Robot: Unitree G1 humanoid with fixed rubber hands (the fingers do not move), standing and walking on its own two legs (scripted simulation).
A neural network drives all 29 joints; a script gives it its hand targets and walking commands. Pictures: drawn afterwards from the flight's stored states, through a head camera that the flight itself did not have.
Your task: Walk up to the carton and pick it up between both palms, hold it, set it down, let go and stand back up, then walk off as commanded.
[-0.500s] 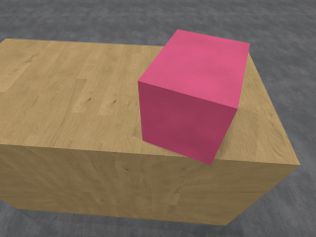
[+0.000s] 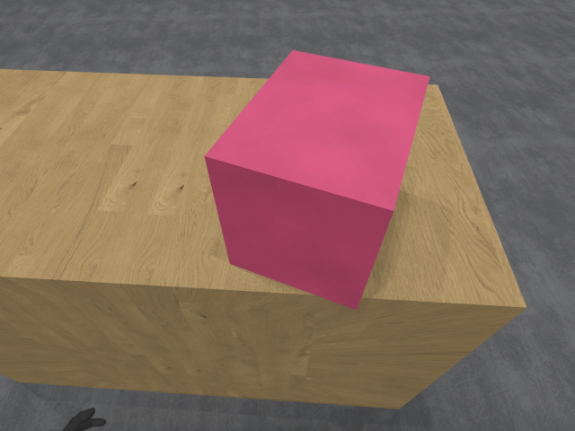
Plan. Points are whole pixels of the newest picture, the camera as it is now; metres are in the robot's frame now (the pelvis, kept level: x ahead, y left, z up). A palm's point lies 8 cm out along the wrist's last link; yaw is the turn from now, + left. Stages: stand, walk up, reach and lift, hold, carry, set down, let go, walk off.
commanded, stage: walk up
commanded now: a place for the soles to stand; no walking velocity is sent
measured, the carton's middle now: (323, 175) +0.46 -0.04 +0.10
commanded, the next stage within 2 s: none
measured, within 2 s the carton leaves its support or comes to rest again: neither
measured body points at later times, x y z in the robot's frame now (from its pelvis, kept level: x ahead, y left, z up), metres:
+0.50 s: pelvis -0.03 -0.04 +0.00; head -0.01 -0.06 +0.45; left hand +0.05 +0.27 -0.10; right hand +0.03 -0.35 -0.14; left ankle -0.01 +0.11 -0.70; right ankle +0.03 -0.09 -0.73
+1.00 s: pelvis -0.03 +0.02 +0.01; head +0.00 +0.06 +0.45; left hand +0.06 +0.33 -0.13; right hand +0.04 -0.30 -0.09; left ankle -0.07 +0.10 -0.73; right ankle +0.00 -0.13 -0.71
